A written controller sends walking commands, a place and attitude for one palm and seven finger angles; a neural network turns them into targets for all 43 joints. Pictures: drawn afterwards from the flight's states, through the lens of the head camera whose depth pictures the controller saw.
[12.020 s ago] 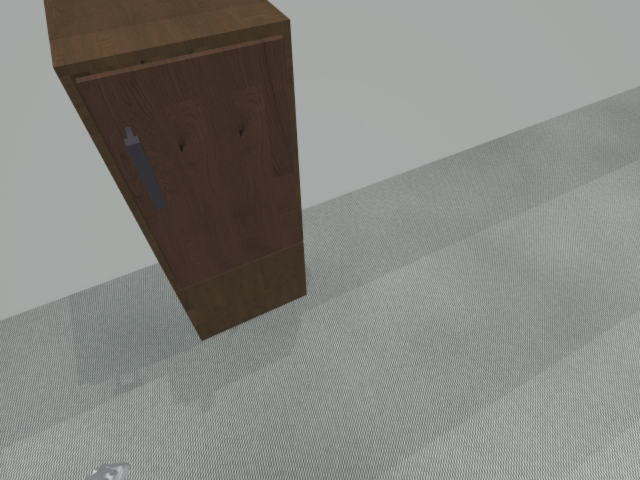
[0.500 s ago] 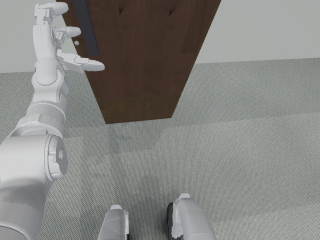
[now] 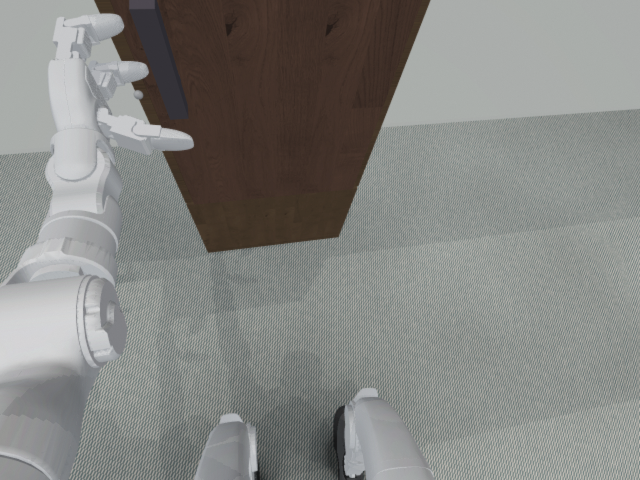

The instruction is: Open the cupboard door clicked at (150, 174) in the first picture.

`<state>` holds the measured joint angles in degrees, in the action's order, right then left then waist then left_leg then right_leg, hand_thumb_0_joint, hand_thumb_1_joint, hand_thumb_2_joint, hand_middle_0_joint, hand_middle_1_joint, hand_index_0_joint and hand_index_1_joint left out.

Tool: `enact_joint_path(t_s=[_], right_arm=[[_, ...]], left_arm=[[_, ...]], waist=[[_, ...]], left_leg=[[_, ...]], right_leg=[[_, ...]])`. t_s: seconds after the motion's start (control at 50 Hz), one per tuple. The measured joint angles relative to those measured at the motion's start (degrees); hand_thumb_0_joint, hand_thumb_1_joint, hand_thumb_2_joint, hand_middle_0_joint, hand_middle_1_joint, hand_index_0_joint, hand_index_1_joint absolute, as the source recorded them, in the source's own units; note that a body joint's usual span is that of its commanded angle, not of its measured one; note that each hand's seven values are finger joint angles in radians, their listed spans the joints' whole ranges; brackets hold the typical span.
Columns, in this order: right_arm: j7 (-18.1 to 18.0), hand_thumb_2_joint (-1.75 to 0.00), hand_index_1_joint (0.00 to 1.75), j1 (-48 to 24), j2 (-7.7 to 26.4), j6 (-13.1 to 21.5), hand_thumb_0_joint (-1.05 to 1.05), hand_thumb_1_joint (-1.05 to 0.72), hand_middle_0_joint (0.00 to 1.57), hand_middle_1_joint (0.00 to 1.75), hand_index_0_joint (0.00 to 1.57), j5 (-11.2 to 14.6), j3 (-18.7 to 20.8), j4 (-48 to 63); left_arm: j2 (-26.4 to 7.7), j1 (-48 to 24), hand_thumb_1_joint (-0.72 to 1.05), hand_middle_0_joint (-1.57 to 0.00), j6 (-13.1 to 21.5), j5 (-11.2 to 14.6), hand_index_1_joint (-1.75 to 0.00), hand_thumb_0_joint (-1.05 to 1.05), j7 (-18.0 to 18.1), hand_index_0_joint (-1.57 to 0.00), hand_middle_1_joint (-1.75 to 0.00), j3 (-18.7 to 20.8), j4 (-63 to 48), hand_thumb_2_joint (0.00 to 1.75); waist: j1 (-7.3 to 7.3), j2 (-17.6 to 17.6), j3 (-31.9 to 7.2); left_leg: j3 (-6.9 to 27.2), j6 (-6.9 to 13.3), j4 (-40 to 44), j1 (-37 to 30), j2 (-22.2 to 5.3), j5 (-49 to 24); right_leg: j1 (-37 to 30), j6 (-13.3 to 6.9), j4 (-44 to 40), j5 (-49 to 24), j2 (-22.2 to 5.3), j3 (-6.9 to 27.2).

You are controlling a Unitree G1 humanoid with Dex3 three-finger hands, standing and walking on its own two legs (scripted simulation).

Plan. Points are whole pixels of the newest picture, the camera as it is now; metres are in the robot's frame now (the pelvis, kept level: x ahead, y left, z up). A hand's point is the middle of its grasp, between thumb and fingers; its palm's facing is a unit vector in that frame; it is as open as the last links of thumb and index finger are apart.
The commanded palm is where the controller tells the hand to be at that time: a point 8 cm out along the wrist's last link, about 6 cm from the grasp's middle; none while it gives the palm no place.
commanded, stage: move the hooked fingers beside the handle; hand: left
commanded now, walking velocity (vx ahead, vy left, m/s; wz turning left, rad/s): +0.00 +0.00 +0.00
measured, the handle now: (163, 51) +0.60 +0.14 +0.08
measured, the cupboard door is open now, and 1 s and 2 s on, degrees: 0 0 0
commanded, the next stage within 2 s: slide the fingers in behind the handle in 1.92 s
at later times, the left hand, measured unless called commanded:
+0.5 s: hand (129, 91) +0.55 +0.17 +0.07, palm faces +0.09 -1.00 -0.03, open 14.5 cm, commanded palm +0.53 +0.20 +0.07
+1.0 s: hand (105, 95) +0.55 +0.20 +0.07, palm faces +0.07 -1.00 -0.03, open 14.0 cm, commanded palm +0.52 +0.24 +0.07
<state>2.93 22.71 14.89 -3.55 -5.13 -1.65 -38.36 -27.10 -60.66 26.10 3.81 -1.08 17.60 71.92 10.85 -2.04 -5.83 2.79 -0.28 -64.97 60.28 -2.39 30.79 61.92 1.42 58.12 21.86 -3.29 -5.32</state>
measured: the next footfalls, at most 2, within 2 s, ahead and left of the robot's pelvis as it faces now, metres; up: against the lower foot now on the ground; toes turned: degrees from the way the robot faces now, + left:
none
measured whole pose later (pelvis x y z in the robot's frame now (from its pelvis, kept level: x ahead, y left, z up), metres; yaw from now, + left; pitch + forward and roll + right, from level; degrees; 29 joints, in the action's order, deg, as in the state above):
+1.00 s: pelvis +0.00 +0.00 +0.00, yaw -3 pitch +26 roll -3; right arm 0.3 21.8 15.6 -5.0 -2.5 -2.4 -34.8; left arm -34.1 -54.5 24.3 3.6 -12.6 27.9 68.2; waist 11.4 -1.9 -5.6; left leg 0.1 0.0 -64.5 58.5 -4.1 31.7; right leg 61.8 1.8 57.7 21.5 -1.4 -2.6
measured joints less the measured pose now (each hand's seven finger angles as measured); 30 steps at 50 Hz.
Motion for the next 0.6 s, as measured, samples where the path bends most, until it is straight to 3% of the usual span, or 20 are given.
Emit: enact_joint_path(t_s=[0.6], right_arm=[[-1.1, -0.90, 0.30, -0.6, 0.3, -1.8, 0.00, -0.91, 0.21, 0.30, 0.20, 1.7, -0.3, 2.4]], left_arm=[[-2.7, 4.4, -0.50, -0.30, -1.4, -0.4, -1.19, -0.01, -6.4, -0.20, -1.20, 6.1, -3.4, 0.30]], waist=[[0.05, -0.1, -0.2]], left_leg=[[-1.5, -0.1, 1.0, -1.9, -1.2, 0.8]], right_leg=[[-0.7, 0.0, -0.5, 0.2, 1.3, 1.5]])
